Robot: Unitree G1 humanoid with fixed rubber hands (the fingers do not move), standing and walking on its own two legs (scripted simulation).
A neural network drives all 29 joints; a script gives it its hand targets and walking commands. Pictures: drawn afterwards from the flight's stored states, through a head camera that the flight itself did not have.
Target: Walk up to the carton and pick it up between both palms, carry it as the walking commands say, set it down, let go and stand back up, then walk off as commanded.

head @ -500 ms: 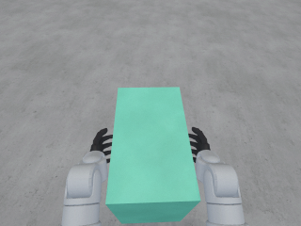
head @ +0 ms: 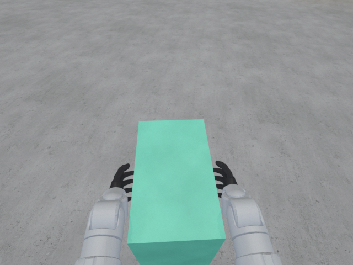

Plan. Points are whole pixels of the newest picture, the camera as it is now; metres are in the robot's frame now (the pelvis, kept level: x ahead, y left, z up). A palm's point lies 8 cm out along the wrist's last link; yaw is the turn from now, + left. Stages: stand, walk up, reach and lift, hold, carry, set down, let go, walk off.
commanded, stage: hold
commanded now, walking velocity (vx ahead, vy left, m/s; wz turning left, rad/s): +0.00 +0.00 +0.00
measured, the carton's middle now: (173, 194) +0.31 +0.02 -0.02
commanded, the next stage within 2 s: set down in 0.34 s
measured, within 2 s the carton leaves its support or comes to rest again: neither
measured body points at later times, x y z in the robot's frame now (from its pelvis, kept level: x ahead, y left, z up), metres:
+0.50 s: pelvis -0.02 +0.00 -0.01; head -0.06 +0.01 +0.44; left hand +0.29 +0.14 +0.01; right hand +0.30 -0.13 +0.03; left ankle +0.03 +0.15 -0.74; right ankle +0.04 -0.13 -0.74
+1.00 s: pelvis -0.01 -0.01 -0.02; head +0.07 +0.00 +0.42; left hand +0.32 +0.14 -0.07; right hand +0.33 -0.12 -0.06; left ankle +0.03 +0.15 -0.74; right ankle +0.04 -0.13 -0.74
